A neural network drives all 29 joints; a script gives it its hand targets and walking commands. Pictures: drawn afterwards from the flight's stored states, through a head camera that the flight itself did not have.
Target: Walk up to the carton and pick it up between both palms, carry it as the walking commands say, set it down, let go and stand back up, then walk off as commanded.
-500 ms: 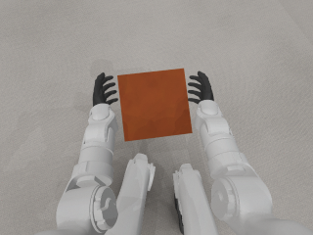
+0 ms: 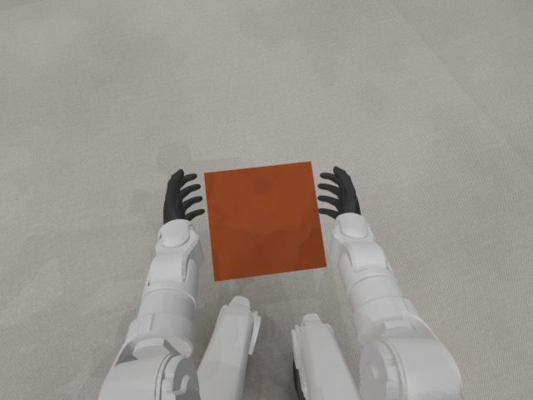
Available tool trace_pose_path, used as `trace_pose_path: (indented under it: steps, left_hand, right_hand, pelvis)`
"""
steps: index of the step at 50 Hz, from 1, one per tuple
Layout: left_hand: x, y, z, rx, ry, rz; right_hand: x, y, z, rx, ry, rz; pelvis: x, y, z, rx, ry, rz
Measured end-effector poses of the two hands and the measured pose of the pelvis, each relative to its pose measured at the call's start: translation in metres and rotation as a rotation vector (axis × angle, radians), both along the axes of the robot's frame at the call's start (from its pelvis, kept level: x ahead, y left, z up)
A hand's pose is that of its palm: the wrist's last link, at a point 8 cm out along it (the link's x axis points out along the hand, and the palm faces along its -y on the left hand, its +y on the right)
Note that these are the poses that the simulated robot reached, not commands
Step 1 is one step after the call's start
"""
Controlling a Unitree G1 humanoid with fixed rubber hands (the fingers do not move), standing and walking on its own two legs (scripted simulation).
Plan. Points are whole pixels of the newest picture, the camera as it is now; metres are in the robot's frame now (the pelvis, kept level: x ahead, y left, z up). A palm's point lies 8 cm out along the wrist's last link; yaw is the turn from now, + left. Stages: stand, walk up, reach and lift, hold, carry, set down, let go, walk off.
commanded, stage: reach and lift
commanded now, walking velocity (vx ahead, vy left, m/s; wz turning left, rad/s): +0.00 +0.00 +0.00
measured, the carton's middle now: (262, 223) +0.41 +0.05 -0.17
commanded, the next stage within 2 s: none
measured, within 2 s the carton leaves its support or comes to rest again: neither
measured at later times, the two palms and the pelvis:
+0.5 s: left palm (169, 215) +0.35 +0.17 +0.01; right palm (367, 210) +0.39 -0.09 +0.01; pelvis +0.02 +0.00 +0.07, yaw +1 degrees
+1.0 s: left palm (152, 199) +0.35 +0.17 +0.09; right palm (394, 199) +0.37 -0.10 +0.09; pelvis +0.03 +0.00 +0.13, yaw +1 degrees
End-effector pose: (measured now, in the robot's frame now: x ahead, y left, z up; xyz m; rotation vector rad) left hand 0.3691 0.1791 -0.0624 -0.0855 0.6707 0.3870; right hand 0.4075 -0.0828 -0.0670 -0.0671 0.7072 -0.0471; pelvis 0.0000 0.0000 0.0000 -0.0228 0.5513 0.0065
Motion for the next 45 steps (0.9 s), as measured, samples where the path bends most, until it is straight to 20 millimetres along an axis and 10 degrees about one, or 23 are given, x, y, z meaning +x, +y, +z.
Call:
trace_pose_path:
  steps: [45]
  left_hand:
    - [-0.023, -0.013, 0.139, 0.011, -0.017, -0.037]
  right_hand:
    - [-0.031, -0.014, 0.141, -0.016, -0.029, -0.014]
  pelvis:
    - [0.032, -0.004, 0.116, 0.022, -0.239, 0.0]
